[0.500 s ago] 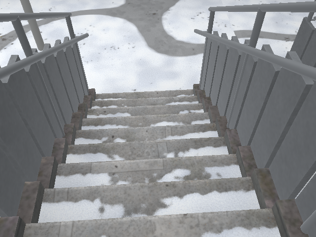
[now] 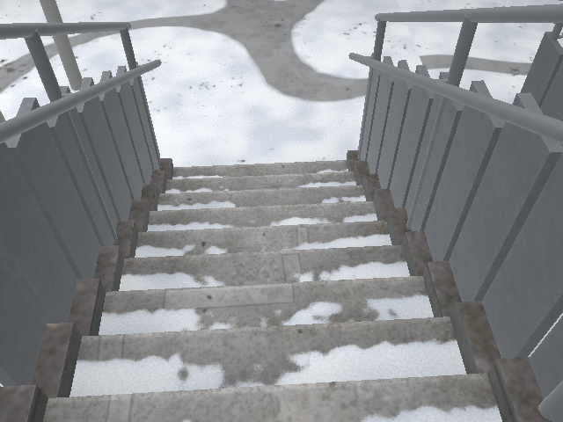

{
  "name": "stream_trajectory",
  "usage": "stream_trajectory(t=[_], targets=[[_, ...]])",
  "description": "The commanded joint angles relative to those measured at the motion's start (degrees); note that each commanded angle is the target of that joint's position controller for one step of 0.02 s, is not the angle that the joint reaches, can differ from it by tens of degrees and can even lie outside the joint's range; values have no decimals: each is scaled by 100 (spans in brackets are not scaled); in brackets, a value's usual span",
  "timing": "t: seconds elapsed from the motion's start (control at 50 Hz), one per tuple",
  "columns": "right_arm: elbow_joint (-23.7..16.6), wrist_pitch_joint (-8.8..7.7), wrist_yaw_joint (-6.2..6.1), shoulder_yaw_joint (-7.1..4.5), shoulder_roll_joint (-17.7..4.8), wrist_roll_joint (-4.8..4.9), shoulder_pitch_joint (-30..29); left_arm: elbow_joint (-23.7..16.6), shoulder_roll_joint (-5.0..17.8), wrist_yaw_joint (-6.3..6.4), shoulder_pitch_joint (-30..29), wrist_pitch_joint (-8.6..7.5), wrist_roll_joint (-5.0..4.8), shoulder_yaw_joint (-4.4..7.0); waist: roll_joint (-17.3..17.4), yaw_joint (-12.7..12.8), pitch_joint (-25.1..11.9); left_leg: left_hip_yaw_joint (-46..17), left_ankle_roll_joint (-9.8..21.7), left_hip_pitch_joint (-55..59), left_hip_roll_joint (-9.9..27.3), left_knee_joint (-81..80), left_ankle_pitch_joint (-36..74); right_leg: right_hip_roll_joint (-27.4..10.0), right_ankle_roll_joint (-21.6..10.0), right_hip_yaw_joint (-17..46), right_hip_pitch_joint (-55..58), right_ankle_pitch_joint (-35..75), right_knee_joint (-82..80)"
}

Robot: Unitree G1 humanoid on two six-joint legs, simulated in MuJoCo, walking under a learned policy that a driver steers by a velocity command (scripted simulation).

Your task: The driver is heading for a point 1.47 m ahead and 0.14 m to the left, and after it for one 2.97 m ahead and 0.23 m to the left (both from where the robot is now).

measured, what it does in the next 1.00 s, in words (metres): goes down: left foot 0.16 m lower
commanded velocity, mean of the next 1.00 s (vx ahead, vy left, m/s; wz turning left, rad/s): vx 0.27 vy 0.00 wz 0.00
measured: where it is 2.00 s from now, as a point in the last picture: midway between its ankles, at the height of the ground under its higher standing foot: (296, 362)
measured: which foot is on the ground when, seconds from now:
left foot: down 0.00-0.50, up 0.52-0.88, down 0.90-1.00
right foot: down 0.00-0.92, up 0.94-1.00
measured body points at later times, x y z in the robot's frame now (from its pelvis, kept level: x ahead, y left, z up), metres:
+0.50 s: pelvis +0.05 -0.02 -0.02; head +0.05 -0.02 +0.43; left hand +0.04 +0.22 -0.16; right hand -0.05 -0.24 -0.17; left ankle -0.03 +0.11 -0.72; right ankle +0.01 -0.10 -0.73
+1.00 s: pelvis +0.28 +0.01 -0.15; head +0.28 +0.02 +0.30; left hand +0.22 +0.23 -0.31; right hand +0.30 -0.24 -0.29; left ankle +0.28 +0.09 -0.89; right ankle +0.14 -0.13 -0.64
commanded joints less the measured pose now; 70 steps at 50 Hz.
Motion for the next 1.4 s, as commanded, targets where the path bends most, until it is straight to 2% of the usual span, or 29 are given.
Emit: stream_trajectory(t=[0.02,0.24,0.3,0.42,0.5,0.52,0.54,0.58,0.66,0.68,0.74,0.78,0.82,0.86,0.88,0.9,0.92,0.94,0.98,1.0,1.02,1.04,1.08,1.16,1.28,1.3,1.34,1.38,1.4], targets=[[-65,-30,-5,-74,-514,6,466,-45,510,12,479,-23,-3,76,-15,1,186,41,201,-172,-40,-541,1527,30,-178,-22,-58,1415,-539],[-72,-31,2,-55,-511,13,536,-23,503,20,513,-18,-3,58,-19,4,200,28,213,-180,-45,-533,1539,20,-160,-26,-80,1389,-524],[-95,-48,-166,-288,-919,-251,791,-61,891,203,683,-24,267,282,17,-34,759,-476,821,-608,134,-844,-1916,-86,-695,376,-594,-1921,-709],[17,-215,-496,-171,-443,-251,1802,-651,-164,444,-196,-323,250,81,776,-526,588,-2869,2192,893,1651,-1574,-918,190,-719,161,-1986,-819,1057],[-418,-156,-370,-143,-512,-343,281,6,161,389,2022,-490,347,200,-246,870,513,-1057,1521,-2145,633,647,-577,148,-931,210,1422,39,117],[-910,-243,-280,-160,-359,-474,-608,401,528,426,3371,-542,548,259,-1529,1518,129,-105,937,-3626,-491,3187,-690,-793,-1610,2318,2818,591,-1044],[-1244,-389,-240,-69,117,-324,-1030,647,628,323,4256,-526,664,142,-1152,1748,344,-1407,867,-5220,-979,3740,-1411,-1717,-2362,4729,3236,359,-1680],[-1158,-492,-349,-37,-157,-216,-801,446,372,173,2785,-426,549,21,-6,854,1032,-1635,912,-5588,-145,3882,-13,-2030,-2178,3889,2442,374,-1622],[-893,-178,-260,251,388,-746,116,-332,-857,507,791,-371,507,-473,83,7,522,-1053,791,-2934,689,1586,3896,-529,-1291,1034,-773,1246,-858],[-933,-142,-192,200,309,-609,-95,-260,-554,552,1110,-418,373,-444,-359,109,398,-626,598,-2510,485,1241,4574,-373,-1283,867,-1072,1053,-717],[-1087,-123,-88,234,62,-371,-96,-292,189,307,1196,-516,680,-442,-310,-98,376,133,165,542,123,1047,5290,-20,-1071,414,-3734,-194,-569],[-1010,-40,-150,219,-218,-632,308,-132,200,174,1526,-559,653,-508,-193,-338,559,-58,62,682,185,1788,4588,-377,-1189,811,-3401,128,171],[-1424,37,-199,218,-502,-548,-1200,-64,381,265,1818,-487,124,-409,-38,387,751,-305,99,-1173,365,-682,2787,-720,-1293,1343,-750,410,706],[-1259,-12,-176,325,-266,-389,-1203,12,782,311,2129,-218,189,-241,-39,630,637,-293,198,-1477,440,-1876,2361,-784,-1469,1853,814,1494,1437],[-976,-77,-205,294,-334,-335,-555,-26,768,247,2065,-123,300,-213,151,399,495,-66,211,-801,306,-2310,2608,-601,-1510,1778,857,2106,2120],[-176,-212,-133,130,-742,-357,1832,-92,733,-3,1624,-39,789,-258,56,-475,75,55,345,1742,193,-1097,3804,-350,-1124,1382,-531,3184,3786],[225,-230,-149,-172,-1381,-541,3714,4,44,-207,1853,-161,506,-372,1718,-1307,-936,-466,1423,3969,767,-854,5679,601,-777,1280,-2235,1167,6658],[212,-192,-91,-230,-1793,-598,3444,-73,-253,-314,2236,-200,303,-367,1672,-736,-1540,-1588,2303,5144,1714,256,8372,1142,-474,801,-4001,-2391,8590],[-1,-157,-30,-243,-1452,-633,1941,-1157,411,-178,149,-340,171,-249,-186,-777,23,-2651,2315,3870,2286,-1052,3005,219,-571,1162,-6143,-905,6897],[-146,-90,17,72,-610,-494,1312,-1060,513,-34,158,-306,254,-182,-351,-389,306,-2329,2106,2318,1952,-1328,1436,-126,-745,1160,-5511,-242,6357],[-465,-148,-107,454,455,-688,488,-913,223,70,444,-275,472,-287,-586,165,570,-1681,1705,701,1555,-1573,2061,-736,-953,1650,-4395,1659,4214],[-477,-201,-198,468,376,-673,526,-890,53,95,389,-160,540,-338,289,251,957,-1547,1748,-506,1373,-1688,2419,-864,-972,1336,-3762,1842,3767],[-326,-302,-246,511,29,-357,885,-962,39,-3,28,-59,547,-349,338,104,506,-1002,1802,-1783,879,-1632,2429,-651,-671,636,-2263,2921,2472],[-376,-557,-419,590,-295,-532,1126,-1218,173,55,-467,-168,480,-499,-125,-103,58,-374,1127,-2688,-10,-234,999,-359,-347,375,-621,6256,119],[-89,-204,-359,539,-614,-307,2147,-1831,466,23,-1740,30,573,-581,-2,-743,786,-2088,1485,534,932,986,1234,-598,-347,719,-2261,3484,-1844],[-76,-166,-279,550,-628,-531,1957,-1479,486,20,-1063,-42,550,-549,234,-449,462,-1944,1362,74,927,1560,1730,-574,-364,701,-1195,3975,-917],[-288,-86,-14,453,-702,-437,1499,-716,1343,83,1231,-162,352,-122,-686,595,126,-982,949,-1066,149,3550,2276,-71,-510,-140,1668,3979,-2001],[-279,-111,398,485,-123,-283,2521,-394,1967,-45,2920,-13,416,108,-1776,789,-2168,-263,250,-4081,-603,8309,-2742,-2008,-2535,1873,5714,7982,417],[-822,-193,274,378,-495,-97,1462,-359,1806,-93,2924,-10,619,125,-848,1040,-1278,-311,194,-5375,-415,8469,-2497,-2173,-2573,2539,5032,6239,-92]])
Keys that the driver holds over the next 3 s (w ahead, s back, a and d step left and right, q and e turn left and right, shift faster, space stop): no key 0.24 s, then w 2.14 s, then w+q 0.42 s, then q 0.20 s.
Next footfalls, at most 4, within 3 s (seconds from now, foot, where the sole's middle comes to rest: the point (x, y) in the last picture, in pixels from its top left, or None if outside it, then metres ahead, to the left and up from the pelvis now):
0.90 left None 0.32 0.10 -0.92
1.34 right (335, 416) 0.62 -0.12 -1.09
1.82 left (262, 356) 0.88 0.11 -1.25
2.34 right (321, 309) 1.16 -0.12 -1.41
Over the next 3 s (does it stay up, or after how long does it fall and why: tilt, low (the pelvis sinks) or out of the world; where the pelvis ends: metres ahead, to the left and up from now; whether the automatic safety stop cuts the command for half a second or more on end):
stays up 1.40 0.03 -0.80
